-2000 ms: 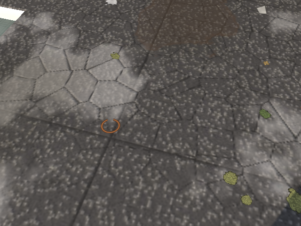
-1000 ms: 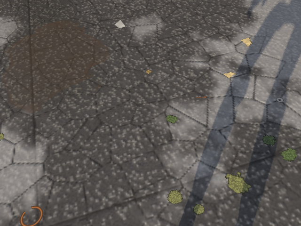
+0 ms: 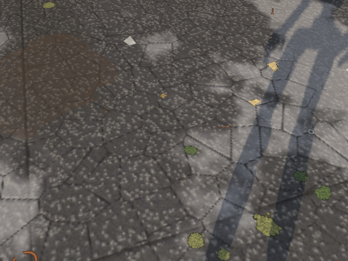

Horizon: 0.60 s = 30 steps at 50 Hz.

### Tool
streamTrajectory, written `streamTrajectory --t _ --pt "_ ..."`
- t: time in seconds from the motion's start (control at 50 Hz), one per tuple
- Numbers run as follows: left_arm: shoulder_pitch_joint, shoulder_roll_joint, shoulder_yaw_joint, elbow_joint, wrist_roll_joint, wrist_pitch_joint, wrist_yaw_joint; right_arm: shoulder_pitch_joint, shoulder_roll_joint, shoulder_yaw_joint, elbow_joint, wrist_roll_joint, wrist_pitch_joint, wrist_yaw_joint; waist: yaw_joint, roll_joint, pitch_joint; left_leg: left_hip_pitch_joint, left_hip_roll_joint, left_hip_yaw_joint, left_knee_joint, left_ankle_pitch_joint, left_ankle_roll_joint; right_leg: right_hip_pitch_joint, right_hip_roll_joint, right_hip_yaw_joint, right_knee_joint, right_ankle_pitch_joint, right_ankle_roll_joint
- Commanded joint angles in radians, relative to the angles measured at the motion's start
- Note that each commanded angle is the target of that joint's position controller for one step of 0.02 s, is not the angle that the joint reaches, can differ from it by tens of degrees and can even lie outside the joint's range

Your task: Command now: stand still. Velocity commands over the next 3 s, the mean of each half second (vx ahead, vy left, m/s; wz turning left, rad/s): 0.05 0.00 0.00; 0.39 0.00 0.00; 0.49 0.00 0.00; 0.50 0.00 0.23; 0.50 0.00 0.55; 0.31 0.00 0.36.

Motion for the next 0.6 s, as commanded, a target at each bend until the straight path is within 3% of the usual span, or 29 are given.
streamTrajectory --t 0.02,0.34,0.36,0.38,0.4,0.44,0.46,0.48,0.54,0.6 --pt "0.007 0.106 0.021 -0.011 -0.001 -0.01 0.004 0.005 -0.109 -0.021 -0.024 0.001 -0.01 -0.005 0.001 0.002 -0.019 -0.042 0.059 -0.066 -0.114 0.099 0.018 0.034 -0.037 0.029 -0.063 0.188 -0.019" --pt "0.02 0.098 0.006 0.117 -0.004 -0.013 0.008 0.047 -0.102 -0.012 0.058 0.003 -0.003 -0.011 -0.001 0.004 -0.003 -0.026 0.051 -0.067 -0.134 0.112 0.028 0.021 -0.034 0.007 -0.087 0.169 -0.011" --pt "0.037 0.085 0.002 0.131 -0.004 -0.012 0.009 0.064 -0.097 -0.011 0.07 0.003 -0.002 -0.012 0.0 0.014 -0.026 -0.016 0.046 -0.066 -0.149 -0.001 0.032 0.027 -0.018 -0.013 -0.081 0.083 -0.012" --pt "0.038 0.082 0.001 0.136 -0.009 -0.012 0.01 0.071 -0.116 -0.018 0.075 0.009 0.002 -0.016 -0.006 0.036 -0.01 -0.023 0.048 -0.085 -0.17 -0.176 0.049 -0.006 0.011 -0.047 -0.041 -0.045 -0.016" --pt "0.027 0.084 0.002 0.13 -0.013 -0.016 0.009 0.08 -0.152 -0.029 0.075 0.016 0.006 -0.02 -0.015 0.082 0.016 -0.034 0.084 -0.148 -0.207 -0.359 0.084 -0.07 0.04 -0.085 0.029 -0.176 -0.022" --pt "-0.032 0.081 -0.002 0.092 -0.018 -0.044 -0.001 0.131 -0.212 -0.05 0.078 0.025 0.0 -0.025 -0.041 0.176 0.081 -0.033 0.279 -0.411 -0.347 -0.582 0.195 -0.226 0.01 -0.115 0.222 -0.198 -0.034" --pt "-0.058 0.082 -0.003 0.079 -0.023 -0.06 -0.01 0.137 -0.221 -0.057 0.077 0.023 -0.01 -0.026 -0.046 0.173 0.118 -0.051 0.345 -0.497 -0.388 -0.556 0.239 -0.279 -0.035 -0.09 0.31 -0.191 -0.042" --pt "-0.067 0.09 0.001 0.074 -0.028 -0.072 -0.018 0.135 -0.212 -0.057 0.072 0.016 -0.021 -0.024 -0.045 0.155 0.131 -0.021 0.371 -0.523 -0.398 -0.49 0.255 -0.346 -0.066 -0.069 0.387 -0.232 -0.049" --pt "-0.057 0.089 0.004 0.075 -0.037 -0.1 -0.035 0.092 -0.187 -0.057 0.043 0.034 -0.035 -0.016 -0.017 0.103 0.091 0.041 0.31 -0.378 -0.371 -0.29 0.195 -0.331 -0.102 -0.08 0.266 -0.214 -0.068" --pt "0.054 0.066 0.009 0.129 -0.033 -0.111 -0.044 0.061 -0.206 -0.063 0.033 0.049 -0.022 -0.011 0.046 0.102 0.025 -0.125 0.193 -0.187 -0.274 -0.192 0.155 0.028 -0.013 -0.195 0.009 0.026 -0.047"
Next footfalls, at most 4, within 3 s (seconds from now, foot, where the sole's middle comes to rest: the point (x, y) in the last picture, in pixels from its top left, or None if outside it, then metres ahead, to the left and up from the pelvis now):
0.66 right None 0.10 -0.14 -0.77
1.12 left None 0.47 0.08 -0.77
1.66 right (217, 200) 0.77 -0.16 -0.77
2.24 left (156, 153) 1.03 0.11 -0.77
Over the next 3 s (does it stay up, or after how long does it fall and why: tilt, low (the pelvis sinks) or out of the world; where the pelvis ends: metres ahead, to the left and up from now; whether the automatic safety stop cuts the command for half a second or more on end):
stays up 1.25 0.10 0.00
